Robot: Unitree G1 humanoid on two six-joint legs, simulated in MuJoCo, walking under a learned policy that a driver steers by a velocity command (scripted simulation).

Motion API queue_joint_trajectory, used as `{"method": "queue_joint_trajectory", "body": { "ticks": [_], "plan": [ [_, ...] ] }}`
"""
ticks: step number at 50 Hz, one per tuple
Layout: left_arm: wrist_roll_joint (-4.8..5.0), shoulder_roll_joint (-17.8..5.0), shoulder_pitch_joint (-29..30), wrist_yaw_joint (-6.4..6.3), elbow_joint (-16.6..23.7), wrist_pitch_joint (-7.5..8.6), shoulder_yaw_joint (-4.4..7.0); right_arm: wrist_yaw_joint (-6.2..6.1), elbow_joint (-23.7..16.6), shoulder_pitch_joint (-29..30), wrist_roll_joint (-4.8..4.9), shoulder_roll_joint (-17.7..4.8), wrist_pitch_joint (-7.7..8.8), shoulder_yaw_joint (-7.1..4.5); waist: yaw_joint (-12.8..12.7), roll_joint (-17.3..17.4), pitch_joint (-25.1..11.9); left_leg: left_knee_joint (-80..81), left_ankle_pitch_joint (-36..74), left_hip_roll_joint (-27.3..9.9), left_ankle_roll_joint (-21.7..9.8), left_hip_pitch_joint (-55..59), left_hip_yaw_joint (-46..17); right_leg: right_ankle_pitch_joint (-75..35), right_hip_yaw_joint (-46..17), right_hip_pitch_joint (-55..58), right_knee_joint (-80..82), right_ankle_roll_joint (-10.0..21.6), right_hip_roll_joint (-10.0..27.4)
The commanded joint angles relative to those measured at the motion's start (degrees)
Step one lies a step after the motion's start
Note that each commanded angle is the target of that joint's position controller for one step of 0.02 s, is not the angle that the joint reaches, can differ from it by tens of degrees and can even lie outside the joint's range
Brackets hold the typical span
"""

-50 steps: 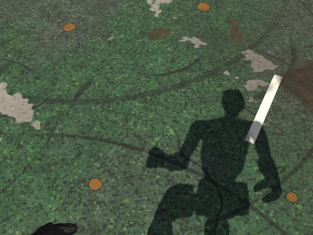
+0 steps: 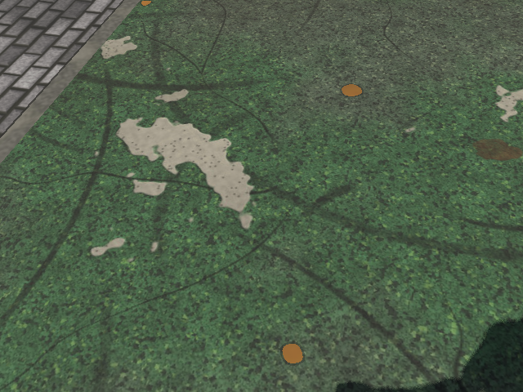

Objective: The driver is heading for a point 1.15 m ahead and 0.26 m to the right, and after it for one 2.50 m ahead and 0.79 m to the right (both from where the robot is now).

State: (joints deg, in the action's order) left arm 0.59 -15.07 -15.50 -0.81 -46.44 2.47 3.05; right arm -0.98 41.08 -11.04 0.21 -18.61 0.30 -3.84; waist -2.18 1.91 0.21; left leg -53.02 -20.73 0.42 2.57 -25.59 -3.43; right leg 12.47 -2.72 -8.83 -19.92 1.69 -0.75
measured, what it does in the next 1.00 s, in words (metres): walks ahead, turning right: left foot, then right foot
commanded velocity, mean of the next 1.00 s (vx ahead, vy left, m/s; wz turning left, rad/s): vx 0.45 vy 0.00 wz -0.37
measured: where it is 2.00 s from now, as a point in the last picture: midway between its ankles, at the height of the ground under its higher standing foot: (374, 227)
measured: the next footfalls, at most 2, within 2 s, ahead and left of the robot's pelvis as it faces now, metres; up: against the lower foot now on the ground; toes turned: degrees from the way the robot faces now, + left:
left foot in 0.18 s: +0.12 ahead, +0.14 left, +0.00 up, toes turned -6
right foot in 0.64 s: +0.39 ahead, -0.17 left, +0.00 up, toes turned -22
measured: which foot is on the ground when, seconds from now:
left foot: up 0.00-0.16, down 0.18-0.66, up 0.68-1.00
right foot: down 0.00-0.18, up 0.20-0.62, down 0.64-1.00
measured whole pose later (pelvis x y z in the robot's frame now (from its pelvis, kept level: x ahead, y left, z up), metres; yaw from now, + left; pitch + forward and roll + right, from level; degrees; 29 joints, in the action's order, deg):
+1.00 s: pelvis +0.43 -0.12 +0.00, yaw -27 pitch +1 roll -1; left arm 0.1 -15.8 -16.1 0.8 -42.2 4.2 2.4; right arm 0.5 40.2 -8.4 0.3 -17.4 5.1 -2.2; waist -2.9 2.8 2.4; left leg -41.2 4.9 -7.5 2.3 -39.9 -2.5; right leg 12.1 -2.4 -3.9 -15.5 5.6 -6.9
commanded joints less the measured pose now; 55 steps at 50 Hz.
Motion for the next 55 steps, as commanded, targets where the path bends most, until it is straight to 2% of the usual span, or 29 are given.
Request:
{"method": "queue_joint_trajectory", "body": {
  "ticks": [1, 2, 5, 7, 8, 9, 10, 11, 12, 13, 16, 22, 25, 27, 30, 31, 32, 33, 34, 35, 36, 37, 38, 39, 42, 44, 47, 50, 55],
  "plan": [
    [0.52, -10.30, 0.77, -0.53, 3.08, 0.85, 2.26, 0.60, -5.88, 8.03, 0.05, -1.38, 3.29, -0.03, -1.51, -10.74, 1.96, 10.23, 2.80, -1.39, 0.67, -4.91, 2.47, 7.07, -13.97, 2.83, 11.26, 9.60, 10.73],
    [0.59, -11.09, 0.33, -0.45, 3.05, 0.73, 2.47, 0.85, -5.93, 8.34, 0.24, -0.97, 3.81, 0.16, -1.53, -11.12, 1.87, 14.33, 2.45, -0.81, 0.59, -1.75, 2.99, 5.93, -13.45, 1.29, 10.82, 9.76, 10.53],
    [1.10, -12.86, -1.43, 0.06, 2.92, 0.24, 2.90, 1.47, -5.35, 6.78, 1.22, -2.77, 4.80, -0.40, -0.45, -10.87, 1.57, 22.98, 5.13, 0.73, -0.16, 6.66, 3.82, 7.39, -15.69, -2.78, 9.13, 10.49, 11.60],
    [1.30, -11.51, -1.02, 0.15, 3.12, -0.10, 2.40, 1.32, -3.49, 1.92, 1.51, -3.71, 5.12, -1.10, 2.76, -9.19, 0.71, 30.09, 11.83, 0.84, -1.53, 17.31, 3.86, 8.42, -16.31, -7.57, 6.05, 8.63, 10.30],
    [1.05, -9.26, -0.89, 0.26, 3.25, 0.03, 1.73, 0.83, -2.66, -1.89, 1.52, -4.59, 5.14, -1.61, 4.90, -8.46, -0.72, 31.11, 11.55, -0.80, -2.41, 24.68, 2.83, 8.98, -15.48, -11.64, 2.50, 6.72, 8.35],
    [0.45, -5.02, 0.94, 0.50, 4.17, 0.38, 0.47, 0.06, -1.71, -9.10, 1.11, -6.58, 5.10, -2.26, 8.62, -4.93, -4.30, 32.15, 7.13, -8.07, -4.54, 35.03, -4.29, 12.45, -12.21, -18.88, -8.01, 3.50, 4.60],
    [0.80, -0.73, 0.93, 0.28, 7.06, 1.24, -0.78, -0.11, -0.94, -14.11, -0.44, -12.66, 4.67, -3.66, 9.32, 10.30, -8.24, 38.01, -9.48, -20.62, -10.64, 41.55, -22.94, 17.92, -3.28, -30.40, -25.66, 0.18, -1.55],
    [1.88, -6.44, 1.04, -0.05, 7.75, 1.70, 0.69, 0.50, -0.19, -13.96, -1.03, -11.55, 4.86, -3.67, 8.89, 10.46, -4.53, 41.69, -18.77, -25.21, -15.24, 35.62, -32.54, 20.82, -4.31, -35.42, -37.39, -0.04, 1.15],
    [2.24, -9.31, 0.30, 0.15, 7.05, 1.69, 1.73, 0.70, -0.65, -10.67, -0.46, -7.26, 5.35, -2.33, 7.10, 8.56, 0.29, 42.34, -18.93, -22.80, -14.57, 32.97, -28.45, 16.07, -5.92, -38.10, -42.33, 0.59, 3.18],
    [2.02, -9.11, -0.65, 0.41, 5.85, 1.40, 1.95, 0.79, -0.92, -8.17, -0.19, -4.70, 5.66, -1.63, 5.82, 7.89, 2.31, 42.98, -13.20, -19.80, -12.88, 31.38, -22.35, 11.62, -5.59, -38.37, -43.98, 0.57, 4.03],
    [1.33, -6.23, 1.33, 1.14, 5.91, 0.76, 1.67, 0.81, -0.45, -5.14, -0.64, -2.58, 5.92, -1.08, 4.51, 5.42, 4.81, 44.93, 6.89, -15.57, -10.64, 26.47, -8.16, 1.91, -4.52, -37.06, -43.75, -0.30, 6.22],
    [0.79, -3.17, 8.17, 2.65, 10.25, 0.35, 0.38, 0.39, 1.14, -5.51, -0.57, -4.78, 5.91, -1.80, 5.07, 2.67, 5.54, 46.60, 21.19, -13.88, -11.39, 22.89, 5.58, -10.85, -0.63, -33.99, -29.39, -2.81, 6.45],
    [0.67, -2.38, 13.71, 3.89, 12.86, 0.47, -0.27, 0.04, 2.36, -7.58, 0.08, -6.54, 5.47, -2.29, 6.59, 1.43, 7.04, 46.70, 22.85, -14.82, -10.88, 23.21, 9.56, -13.58, 2.90, -30.81, -21.38, -1.41, 5.86],
    [0.87, -3.07, 15.79, 4.59, 14.33, 0.41, -0.14, 0.10, 3.25, -8.84, 0.74, -7.45, 4.95, -2.60, 6.44, 1.20, 7.28, 45.00, 27.14, -16.04, -10.23, 26.48, 11.17, -11.74, 4.17, -29.93, -18.19, 0.42, 5.17],
    [0.79, -6.30, 12.98, 4.98, 15.15, 0.02, 1.41, -0.26, 3.34, -8.86, 1.07, -10.03, 3.70, -3.25, 2.67, 3.70, 2.06, 33.73, 56.00, -16.56, -8.59, 30.98, 14.06, -4.38, 8.51, -21.07, -16.88, 4.33, -0.03],
    [0.94, -8.65, 6.62, 4.77, 13.88, -0.28, 2.73, -0.46, 3.14, -8.69, 1.10, -10.75, 3.12, -3.39, -1.11, 4.17, -2.16, 24.46, 63.07, -15.95, -7.83, 30.23, 14.94, -2.76, 9.61, -12.57, -16.39, 6.00, -2.54],
    [1.13, -11.70, -2.83, 3.98, 11.55, -0.74, 4.57, -0.72, 2.64, -8.29, 1.27, -10.42, 2.99, -3.08, -6.33, 2.94, -7.21, 11.81, 60.80, -14.13, -6.05, 23.49, 16.17, -5.28, 8.76, 2.33, -13.64, 8.28, -4.27],
    [1.36, -15.95, -9.82, 2.54, 9.92, -1.65, 5.90, -0.70, 1.41, -10.58, -0.44, -6.42, 3.46, -1.58, -7.41, -6.08, -12.43, -6.83, 28.76, -10.80, -3.65, 7.71, 15.42, -4.73, -5.87, 20.10, -13.36, 11.42, 4.68],
    [1.40, -20.44, -5.94, 2.52, 11.97, -0.91, 5.97, -0.02, -2.17, -14.24, -0.85, -0.59, 5.16, 0.55, -0.70, -17.81, -20.85, -27.26, -13.15, 1.87, -0.68, -13.13, 6.68, 10.09, -42.37, 33.92, -3.00, 23.52, 19.12],
    [0.80, -15.29, -6.95, 2.86, 12.68, -0.17, 4.60, 0.82, -2.95, -7.59, 1.06, -6.85, 7.20, -0.63, -5.41, -9.41, -22.29, -30.15, -10.80, -0.39, -1.79, -18.38, -3.87, 14.45, -45.27, 32.89, 3.40, 21.52, 19.65],
    [0.35, -12.80, -5.36, 2.92, 11.67, 0.59, 3.84, 1.12, -4.69, -3.28, 2.69, -7.47, 7.96, -0.71, -4.75, -7.51, -13.28, -27.60, -5.94, -2.57, -2.88, -21.04, -2.76, 11.12, -36.61, 25.85, 3.99, 18.81, 17.73],
    [0.47, -11.67, -1.78, 2.97, 11.70, 1.13, 3.38, 0.69, -4.57, -2.77, 1.77, -6.51, 8.26, -0.39, -1.44, -1.74, -6.86, -21.87, -1.49, -5.21, -3.09, -18.81, -2.36, 3.36, -29.49, 15.78, 4.03, 16.91, 14.97],
    [0.15, -9.97, 1.73, 2.82, 12.25, 1.38, 2.95, 0.27, -3.97, -3.07, 0.20, -6.72, 8.04, -0.72, 0.85, -1.46, -4.80, -16.96, 0.88, -6.99, -2.77, -14.85, -2.46, -3.22, -24.45, 8.87, 4.18, 15.71, 12.68],
    [-0.55, -9.39, 3.80, 2.58, 13.17, 1.44, 2.63, 0.35, -3.66, -4.39, -0.29, -6.88, 7.34, -0.94, 2.75, -3.00, -3.61, -15.43, 2.49, -7.87, -2.40, -11.28, -2.68, -7.72, -21.77, 3.90, 5.41, 15.57, 11.13],
    [-0.34, -8.38, 4.24, 2.00, 11.66, 2.11, 2.20, 0.61, -2.31, -6.67, -0.95, -4.88, 5.42, -0.43, 4.17, -3.50, -2.62, -9.76, 6.03, -8.54, 0.05, -8.25, -0.29, -17.53, -14.83, -2.76, 7.95, 16.09, 10.17],
    [-0.43, -8.88, 2.58, 1.53, 9.85, 2.42, 2.09, 0.60, -3.17, -3.10, -0.90, -3.39, 4.91, 0.21, 2.80, -4.16, -0.60, -3.67, 12.84, -8.92, 1.22, -9.99, 0.81, -20.80, -10.02, -4.06, 9.11, 14.96, 8.97],
    [-0.49, -8.94, 1.03, 1.21, 8.17, 2.46, 1.68, 1.14, -3.92, 2.44, -0.23, -2.12, 5.29, 0.92, -0.01, -4.82, 0.89, 8.69, 26.00, -8.01, 0.34, -8.80, 2.01, -17.66, -4.38, -3.62, 9.73, 11.60, 6.55],
    [-0.43, -10.47, -1.89, 1.28, 6.07, 2.70, 1.79, 2.09, -5.23, 7.68, 0.83, -1.62, 5.76, 1.33, -2.83, -4.58, 2.79, 16.36, 32.06, -6.49, -1.10, -8.47, 2.75, -12.13, -3.93, -0.24, 11.08, 10.74, 8.93],
    [-0.35, -11.23, -4.71, 1.02, 2.95, 1.46, 2.17, 4.16, -7.99, 11.77, 1.13, -2.11, 5.96, 1.29, -3.68, -3.92, 4.52, 21.32, 22.02, -4.14, -4.89, -15.94, 2.14, -21.10, -2.73, 14.21, 6.81, 9.75, 14.05]
  ]
}}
